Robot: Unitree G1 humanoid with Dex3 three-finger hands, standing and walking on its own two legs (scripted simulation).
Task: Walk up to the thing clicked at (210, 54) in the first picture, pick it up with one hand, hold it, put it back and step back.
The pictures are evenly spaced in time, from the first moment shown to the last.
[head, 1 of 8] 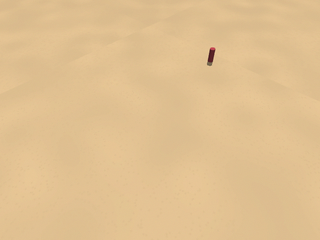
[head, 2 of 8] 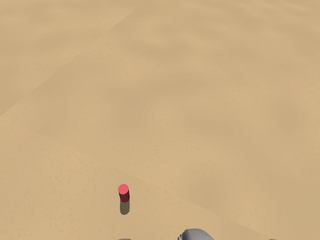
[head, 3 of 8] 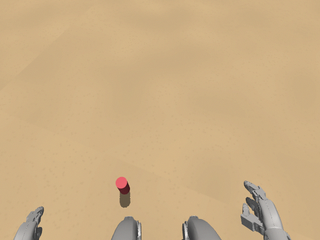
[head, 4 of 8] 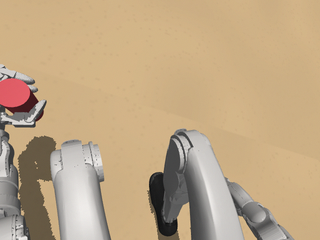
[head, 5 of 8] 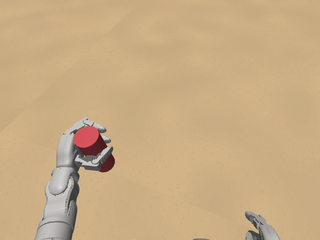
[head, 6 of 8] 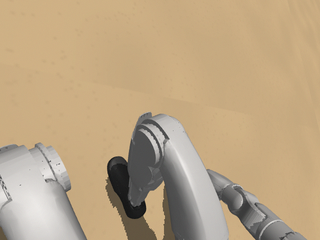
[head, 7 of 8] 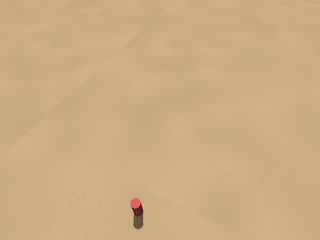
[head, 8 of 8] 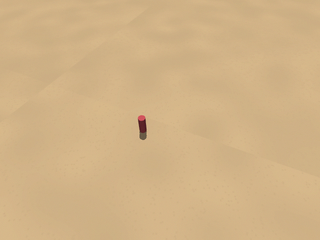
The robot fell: no
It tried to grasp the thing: yes
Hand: left
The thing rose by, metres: 0.69
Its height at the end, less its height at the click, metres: +0.00
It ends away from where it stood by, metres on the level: 0.01
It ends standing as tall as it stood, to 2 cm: yes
